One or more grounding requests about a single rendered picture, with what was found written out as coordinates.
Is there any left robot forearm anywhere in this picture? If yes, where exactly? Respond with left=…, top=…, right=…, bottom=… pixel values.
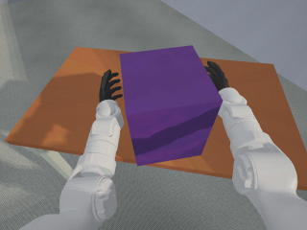
left=59, top=100, right=124, bottom=209

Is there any right robot forearm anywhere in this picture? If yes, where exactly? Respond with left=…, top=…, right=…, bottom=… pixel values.
left=218, top=87, right=297, bottom=189

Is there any table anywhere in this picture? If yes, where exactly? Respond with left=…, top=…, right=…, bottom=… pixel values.
left=5, top=47, right=307, bottom=191

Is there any robot left upper arm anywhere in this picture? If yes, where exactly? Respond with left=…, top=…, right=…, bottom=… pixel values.
left=18, top=175, right=117, bottom=230

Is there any robot left hand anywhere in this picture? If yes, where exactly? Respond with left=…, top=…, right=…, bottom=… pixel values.
left=99, top=69, right=123, bottom=103

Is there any carton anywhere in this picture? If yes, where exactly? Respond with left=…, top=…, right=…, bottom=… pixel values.
left=119, top=45, right=223, bottom=167

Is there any robot right hand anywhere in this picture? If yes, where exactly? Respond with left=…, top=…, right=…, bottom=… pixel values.
left=204, top=60, right=229, bottom=92

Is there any robot right upper arm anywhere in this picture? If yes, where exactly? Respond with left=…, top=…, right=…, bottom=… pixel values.
left=232, top=151, right=307, bottom=230

